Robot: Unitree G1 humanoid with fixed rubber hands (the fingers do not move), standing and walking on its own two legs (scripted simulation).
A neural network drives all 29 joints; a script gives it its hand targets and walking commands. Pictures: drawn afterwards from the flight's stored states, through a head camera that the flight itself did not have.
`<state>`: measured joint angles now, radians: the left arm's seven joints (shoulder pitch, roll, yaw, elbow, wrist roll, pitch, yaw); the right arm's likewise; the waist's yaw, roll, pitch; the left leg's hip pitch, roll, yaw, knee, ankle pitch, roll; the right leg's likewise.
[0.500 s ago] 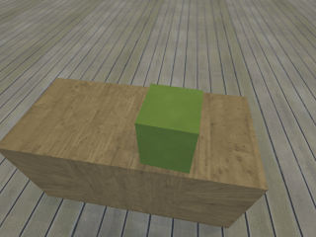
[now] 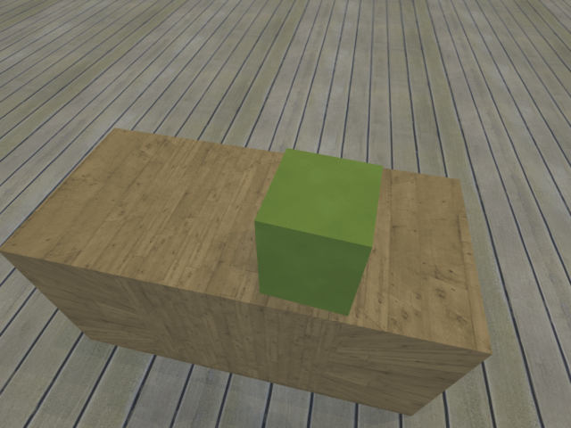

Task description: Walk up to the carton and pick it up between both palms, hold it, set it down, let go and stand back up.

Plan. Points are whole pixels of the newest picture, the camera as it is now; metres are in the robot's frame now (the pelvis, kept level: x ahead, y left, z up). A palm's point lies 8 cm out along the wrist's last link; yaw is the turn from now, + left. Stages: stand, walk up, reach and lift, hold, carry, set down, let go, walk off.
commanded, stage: walk up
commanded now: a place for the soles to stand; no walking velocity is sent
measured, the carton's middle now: (317, 233) +0.50 -0.06 -0.09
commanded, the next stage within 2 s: none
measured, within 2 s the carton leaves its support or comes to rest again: neither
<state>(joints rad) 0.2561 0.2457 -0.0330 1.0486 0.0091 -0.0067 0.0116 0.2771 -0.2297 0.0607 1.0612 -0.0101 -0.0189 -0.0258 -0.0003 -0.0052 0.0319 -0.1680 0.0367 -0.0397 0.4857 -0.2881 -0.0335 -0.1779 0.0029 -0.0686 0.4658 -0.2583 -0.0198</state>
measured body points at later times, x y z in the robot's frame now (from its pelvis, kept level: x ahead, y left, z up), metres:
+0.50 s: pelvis +0.05 +0.13 -0.03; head +0.07 +0.15 +0.41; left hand +0.10 +0.41 -0.18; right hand +0.11 -0.14 -0.15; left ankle +0.15 +0.23 -0.74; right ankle +0.01 -0.04 -0.70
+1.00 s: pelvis +0.00 +0.12 -0.03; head +0.01 +0.13 +0.42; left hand +0.21 +0.31 -0.15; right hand -0.03 -0.16 -0.14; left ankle +0.15 +0.23 -0.73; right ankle -0.03 -0.02 -0.74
